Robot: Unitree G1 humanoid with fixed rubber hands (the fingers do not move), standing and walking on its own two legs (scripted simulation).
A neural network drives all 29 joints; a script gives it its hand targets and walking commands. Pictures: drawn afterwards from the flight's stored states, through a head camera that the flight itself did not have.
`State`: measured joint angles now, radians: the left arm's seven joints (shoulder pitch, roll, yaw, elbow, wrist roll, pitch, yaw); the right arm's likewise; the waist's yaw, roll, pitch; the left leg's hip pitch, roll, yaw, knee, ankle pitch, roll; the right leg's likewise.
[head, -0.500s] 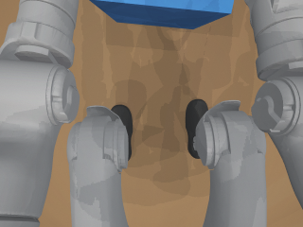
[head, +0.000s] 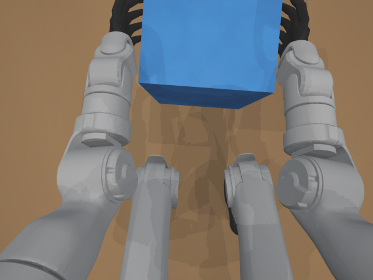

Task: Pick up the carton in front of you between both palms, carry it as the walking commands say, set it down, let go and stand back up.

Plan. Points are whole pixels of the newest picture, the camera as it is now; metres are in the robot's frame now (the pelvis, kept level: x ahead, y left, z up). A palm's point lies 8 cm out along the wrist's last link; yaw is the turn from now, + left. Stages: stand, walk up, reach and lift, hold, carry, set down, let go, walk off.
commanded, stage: reach and lift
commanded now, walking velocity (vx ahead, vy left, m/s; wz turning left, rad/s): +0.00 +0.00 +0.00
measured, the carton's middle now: (205, 51) +0.54 -0.01 -0.15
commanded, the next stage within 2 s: none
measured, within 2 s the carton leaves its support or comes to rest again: neither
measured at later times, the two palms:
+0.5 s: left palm (84, 16) +0.50 +0.14 +0.06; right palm (349, 21) +0.48 -0.16 +0.07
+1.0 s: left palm out of the picture +0.44 +0.14 +0.22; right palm out of the picture +0.44 -0.16 +0.23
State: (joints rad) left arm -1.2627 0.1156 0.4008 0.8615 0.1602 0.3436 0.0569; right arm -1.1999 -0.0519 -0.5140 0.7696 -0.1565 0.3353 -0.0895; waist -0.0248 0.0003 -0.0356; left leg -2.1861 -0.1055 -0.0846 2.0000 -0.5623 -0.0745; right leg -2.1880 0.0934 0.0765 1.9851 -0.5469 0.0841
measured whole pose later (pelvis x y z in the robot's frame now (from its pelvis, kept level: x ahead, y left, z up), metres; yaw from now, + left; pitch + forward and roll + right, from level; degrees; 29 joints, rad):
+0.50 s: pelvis +0.01 +0.00 +0.11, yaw +0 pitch +42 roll +0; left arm -1.00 -0.01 0.44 0.66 0.23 0.41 0.02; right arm -0.97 0.05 -0.51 0.60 -0.23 0.41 -0.05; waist -0.02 0.00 -0.19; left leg -1.85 -0.11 -0.10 1.61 -0.49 -0.06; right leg -1.86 0.10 0.10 1.60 -0.48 0.07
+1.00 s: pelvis +0.06 +0.00 +0.25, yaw +0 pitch +27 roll +0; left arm -0.58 -0.11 0.39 0.59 0.24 0.35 0.02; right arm -0.58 0.13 -0.42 0.57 -0.23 0.35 -0.03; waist -0.01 0.00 -0.22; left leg -1.15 -0.08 -0.12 1.09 -0.42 -0.04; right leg -1.16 0.08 0.13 1.08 -0.40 0.04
